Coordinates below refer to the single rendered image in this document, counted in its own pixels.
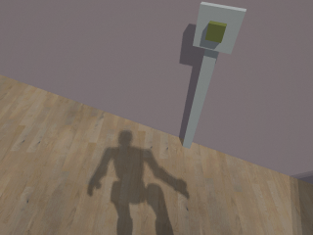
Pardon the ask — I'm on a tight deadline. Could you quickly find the button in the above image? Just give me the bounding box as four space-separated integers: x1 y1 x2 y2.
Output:
205 21 227 43

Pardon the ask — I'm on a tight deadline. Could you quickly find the panel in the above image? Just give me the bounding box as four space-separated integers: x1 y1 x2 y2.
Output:
183 2 246 149

